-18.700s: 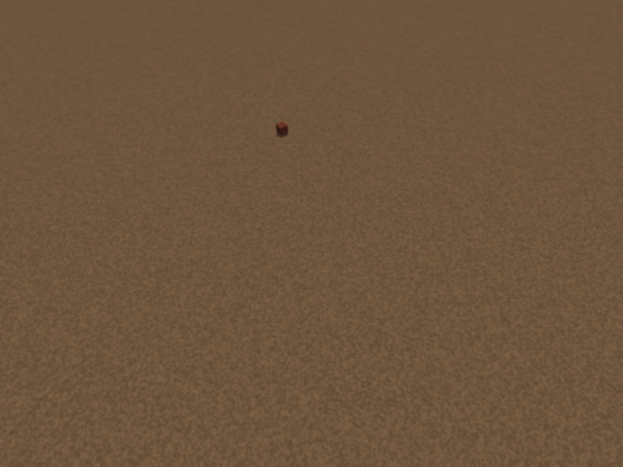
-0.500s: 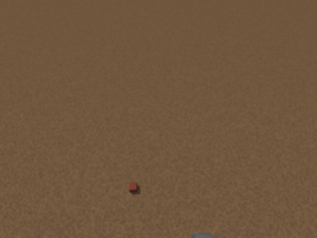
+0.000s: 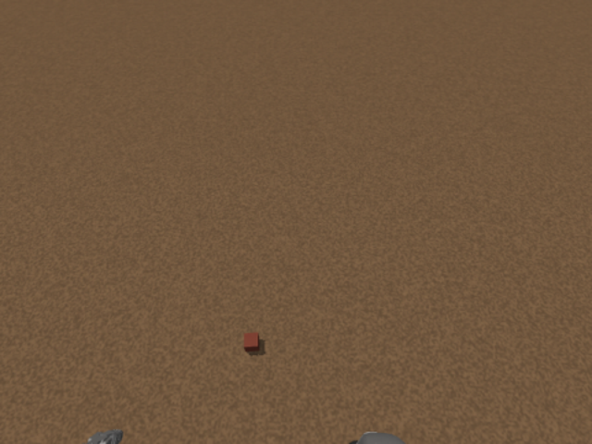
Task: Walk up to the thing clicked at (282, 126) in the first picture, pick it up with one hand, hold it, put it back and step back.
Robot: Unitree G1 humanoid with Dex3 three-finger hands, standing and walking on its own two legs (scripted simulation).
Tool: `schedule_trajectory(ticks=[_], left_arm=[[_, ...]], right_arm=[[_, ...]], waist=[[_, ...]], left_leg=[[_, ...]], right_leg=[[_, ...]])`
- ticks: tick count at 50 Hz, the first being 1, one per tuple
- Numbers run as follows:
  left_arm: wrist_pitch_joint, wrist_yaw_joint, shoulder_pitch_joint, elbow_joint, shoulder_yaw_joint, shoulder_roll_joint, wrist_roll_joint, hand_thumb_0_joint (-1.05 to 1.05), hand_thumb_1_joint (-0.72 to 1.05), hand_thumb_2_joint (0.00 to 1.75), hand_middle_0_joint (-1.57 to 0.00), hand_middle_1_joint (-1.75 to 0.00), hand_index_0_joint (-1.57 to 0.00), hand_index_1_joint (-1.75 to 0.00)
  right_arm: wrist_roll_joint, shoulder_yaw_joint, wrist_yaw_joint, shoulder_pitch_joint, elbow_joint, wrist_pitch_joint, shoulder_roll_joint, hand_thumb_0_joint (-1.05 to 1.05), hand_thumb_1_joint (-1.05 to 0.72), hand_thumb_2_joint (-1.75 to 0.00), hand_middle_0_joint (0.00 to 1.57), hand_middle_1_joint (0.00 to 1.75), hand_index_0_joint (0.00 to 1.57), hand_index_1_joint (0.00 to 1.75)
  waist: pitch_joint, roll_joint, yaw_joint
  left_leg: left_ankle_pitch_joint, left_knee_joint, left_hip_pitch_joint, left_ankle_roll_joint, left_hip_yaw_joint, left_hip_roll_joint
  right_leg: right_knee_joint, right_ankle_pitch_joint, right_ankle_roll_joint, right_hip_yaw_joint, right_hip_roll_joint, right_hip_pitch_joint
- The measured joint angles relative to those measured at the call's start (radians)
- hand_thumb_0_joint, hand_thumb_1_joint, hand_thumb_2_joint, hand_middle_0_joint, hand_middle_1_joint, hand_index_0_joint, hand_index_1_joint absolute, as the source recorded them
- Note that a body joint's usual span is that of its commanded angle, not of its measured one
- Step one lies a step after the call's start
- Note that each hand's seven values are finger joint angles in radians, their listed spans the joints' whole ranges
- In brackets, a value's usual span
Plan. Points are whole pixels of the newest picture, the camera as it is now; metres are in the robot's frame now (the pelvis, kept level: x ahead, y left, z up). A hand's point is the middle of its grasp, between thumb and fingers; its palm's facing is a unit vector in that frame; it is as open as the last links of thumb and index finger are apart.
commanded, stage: walk up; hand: left
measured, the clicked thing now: (251, 342) +0.50 +0.19 -0.74
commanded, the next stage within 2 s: none
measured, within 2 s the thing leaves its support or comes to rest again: neither
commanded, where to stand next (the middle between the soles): +0.12 -0.04 m, yaw -1 degrees
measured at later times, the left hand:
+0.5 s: hand out of the picture +0.12 +0.25 -0.14, palm faces -0.06 -0.92 -0.39, open 7.4 cm
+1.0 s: hand (143, 402) +0.20 +0.27 -0.16, palm faces -0.01 -0.92 -0.38, open 7.4 cm
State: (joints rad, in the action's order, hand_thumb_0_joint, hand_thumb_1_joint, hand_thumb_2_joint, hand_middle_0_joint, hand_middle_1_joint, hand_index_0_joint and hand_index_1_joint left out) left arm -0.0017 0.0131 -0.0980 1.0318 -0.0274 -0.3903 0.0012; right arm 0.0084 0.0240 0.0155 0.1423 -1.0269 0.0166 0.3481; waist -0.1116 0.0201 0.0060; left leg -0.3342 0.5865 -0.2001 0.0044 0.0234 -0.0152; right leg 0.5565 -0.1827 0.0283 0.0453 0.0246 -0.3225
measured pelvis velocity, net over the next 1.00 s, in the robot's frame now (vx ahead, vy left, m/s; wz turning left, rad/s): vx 0.06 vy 0.01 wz -0.01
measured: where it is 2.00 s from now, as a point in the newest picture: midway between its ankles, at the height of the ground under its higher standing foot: outside the picture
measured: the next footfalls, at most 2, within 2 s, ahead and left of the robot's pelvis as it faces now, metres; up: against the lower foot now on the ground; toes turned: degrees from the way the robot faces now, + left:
left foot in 0.86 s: +0.15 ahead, +0.12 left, +0.00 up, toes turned -4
right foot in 1.16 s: +0.05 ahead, -0.12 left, +0.00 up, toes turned -1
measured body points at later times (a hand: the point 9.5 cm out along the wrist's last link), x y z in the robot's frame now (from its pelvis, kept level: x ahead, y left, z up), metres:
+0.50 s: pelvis +0.05 -0.03 +0.00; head +0.05 -0.04 +0.45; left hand +0.12 +0.30 -0.11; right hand +0.09 -0.35 -0.13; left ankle -0.01 +0.12 -0.73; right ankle +0.10 -0.14 -0.73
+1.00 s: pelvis +0.06 +0.01 -0.01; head +0.14 +0.02 +0.43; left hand +0.20 +0.32 -0.14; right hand +0.15 -0.31 -0.13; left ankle +0.12 +0.13 -0.73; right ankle +0.04 -0.13 -0.66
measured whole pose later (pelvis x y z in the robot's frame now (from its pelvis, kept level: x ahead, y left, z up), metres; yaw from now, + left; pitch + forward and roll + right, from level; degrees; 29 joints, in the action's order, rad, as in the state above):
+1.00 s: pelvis +0.06 +0.01 -0.01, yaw +0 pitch -2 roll +0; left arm -0.06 -0.03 -0.04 0.87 -0.05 -0.41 0.02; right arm 0.01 0.04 0.00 0.12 -0.88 0.03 0.36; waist -0.22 0.03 -0.01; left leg -0.27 0.69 -0.39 -0.01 -0.02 0.00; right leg 1.16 -0.58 -0.02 0.11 -0.06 -0.47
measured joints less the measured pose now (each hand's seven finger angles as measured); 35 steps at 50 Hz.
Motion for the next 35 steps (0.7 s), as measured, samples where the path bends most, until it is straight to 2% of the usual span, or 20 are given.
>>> schedule_trajectory(ticks=[14, 15, 17, 18, 20, 22, 23, 25, 26, 28, 30, 32, 35], left_arm=[[0.001, 0.001, -0.001, 0.054, 0.010, 0.025, -0.011, 0.01, 0.91, 0.89, -0.21, -0.30, -0.20, -0.30], [0.002, 0.004, -0.003, 0.052, 0.009, 0.027, -0.015, 0.01, 0.91, 0.89, -0.21, -0.30, -0.20, -0.30], [0.005, 0.017, -0.026, 0.045, 0.006, 0.029, -0.023, 0.01, 0.91, 0.89, -0.21, -0.30, -0.20, -0.30], [0.005, 0.023, -0.041, 0.040, 0.004, 0.027, -0.027, 0.01, 0.91, 0.89, -0.21, -0.30, -0.20, -0.30], [0.009, 0.028, -0.064, 0.028, -0.001, 0.017, -0.030, 0.01, 0.91, 0.89, -0.21, -0.30, -0.20, -0.30], [0.019, 0.034, -0.083, 0.013, -0.010, 0.000, -0.030, 0.01, 0.91, 0.89, -0.21, -0.30, -0.20, -0.30], [0.027, 0.035, -0.093, 0.005, -0.015, -0.006, -0.030, 0.01, 0.91, 0.89, -0.21, -0.30, -0.20, -0.30], [0.044, 0.028, -0.106, -0.001, -0.026, -0.009, -0.033, 0.01, 0.91, 0.89, -0.21, -0.30, -0.20, -0.30], [0.051, 0.021, -0.109, -0.004, -0.030, -0.004, -0.036, 0.01, 0.91, 0.89, -0.21, -0.30, -0.20, -0.30], [0.056, 0.013, -0.117, -0.019, -0.029, 0.006, -0.037, 0.01, 0.91, 0.89, -0.21, -0.30, -0.20, -0.30], [0.061, 0.006, -0.125, -0.040, -0.022, 0.017, -0.033, 0.01, 0.91, 0.89, -0.21, -0.30, -0.20, -0.30], [0.064, -0.004, -0.133, -0.059, -0.016, 0.025, -0.028, 0.01, 0.91, 0.89, -0.21, -0.30, -0.20, -0.30], [0.061, -0.018, -0.131, -0.077, -0.009, 0.028, -0.023, 0.01, 0.90, 0.89, -0.21, -0.30, -0.20, -0.30]], right_arm=[[-0.009, 0.012, 0.001, -0.075, -0.027, 0.004, 0.026, 0.00, -0.90, -0.89, 0.20, 0.30, 0.21, 0.30], [-0.005, 0.015, 0.006, -0.071, -0.025, 0.001, 0.027, 0.00, -0.90, -0.89, 0.20, 0.30, 0.21, 0.30], [0.008, 0.021, 0.020, -0.042, -0.014, -0.012, 0.027, 0.00, -0.90, -0.89, 0.20, 0.30, 0.21, 0.30], [0.013, 0.024, 0.025, -0.022, -0.005, -0.017, 0.026, 0.00, -0.90, -0.89, 0.20, 0.30, 0.21, 0.30], [0.020, 0.029, 0.027, 0.013, 0.011, -0.030, 0.027, 0.00, -0.90, -0.89, 0.20, 0.30, 0.21, 0.30], [0.026, 0.032, 0.028, 0.042, 0.020, -0.035, 0.027, 0.00, -0.90, -0.89, 0.20, 0.30, 0.21, 0.30], [0.027, 0.033, 0.031, 0.054, 0.025, -0.032, 0.031, 0.00, -0.90, -0.89, 0.20, 0.30, 0.21, 0.30], [0.022, 0.034, 0.029, 0.072, 0.031, -0.020, 0.046, 0.00, -0.90, -0.89, 0.21, 0.30, 0.21, 0.30], [0.016, 0.034, 0.024, 0.078, 0.031, -0.010, 0.053, 0.00, -0.90, -0.89, 0.20, 0.30, 0.21, 0.30], [0.012, 0.033, 0.014, 0.086, 0.032, 0.008, 0.059, 0.00, -0.90, -0.89, 0.20, 0.30, 0.21, 0.30], [0.010, 0.036, 0.011, 0.090, 0.040, 0.016, 0.068, 0.00, -0.90, -0.89, 0.20, 0.30, 0.21, 0.30], [0.010, 0.039, 0.010, 0.091, 0.051, 0.018, 0.075, 0.00, -0.90, -0.89, 0.20, 0.30, 0.21, 0.30], [0.007, 0.043, 0.008, 0.082, 0.066, 0.025, 0.079, 0.00, -0.90, -0.89, 0.20, 0.30, 0.21, 0.30]], waist=[[-0.002, -0.015, 0.009], [0.003, -0.016, 0.009], [0.027, -0.017, 0.009], [0.041, -0.019, 0.007], [0.053, -0.025, -0.005], [0.051, -0.016, -0.009], [0.048, -0.015, -0.009], [0.036, -0.036, -0.011], [0.033, -0.053, -0.014], [0.031, -0.065, -0.009], [0.022, -0.077, -0.004], [0.013, -0.091, -0.001], [-0.007, -0.101, 0.003]], left_leg=[[0.039, -0.084, 0.030, 0.004, 0.015, 0.000], [0.026, -0.084, 0.033, -0.004, 0.016, 0.000], [-0.033, -0.088, 0.051, -0.024, 0.021, -0.001], [-0.033, -0.102, 0.063, -0.030, 0.024, -0.005], [0.029, -0.133, 0.088, -0.033, 0.023, -0.019], [0.017, -0.135, 0.109, -0.017, 0.027, -0.023], [-0.001, -0.122, 0.117, -0.008, 0.030, -0.026], [-0.055, -0.049, 0.112, 0.008, 0.023, -0.052], [-0.088, 0.023, 0.087, -0.001, 0.002, -0.060], [-0.171, 0.191, 0.013, -0.020, -0.049, -0.025], [-0.179, 0.323, -0.065, -0.031, -0.078, 0.004], [-0.151, 0.364, -0.129, -0.028, -0.097, 0.008], [-0.116, 0.331, -0.182, -0.014, -0.126, 0.003]], right_leg=[[-0.063, 0.032, 0.001, 0.013, -0.001, 0.016], [-0.053, 0.002, -0.008, 0.014, -0.003, 0.015], [0.003, -0.145, -0.030, 0.018, -0.009, 0.006], [0.049, -0.187, -0.034, 0.008, -0.012, -0.005], [0.122, -0.210, -0.036, -0.023, -0.016, -0.022], [0.110, -0.211, -0.040, -0.045, -0.003, -0.015], [0.067, -0.186, -0.043, -0.056, 0.001, 0.002], [-0.001, -0.029, -0.047, -0.076, -0.016, 0.043], [0.008, -0.024, -0.051, -0.088, -0.028, 0.047], [0.017, -0.058, -0.060, -0.094, -0.032, 0.054], [-0.009, -0.063, -0.063, -0.097, -0.031, 0.074], [-0.044, -0.054, -0.062, -0.103, -0.033, 0.094], [-0.055, -0.055, -0.056, -0.104, -0.031, 0.104]])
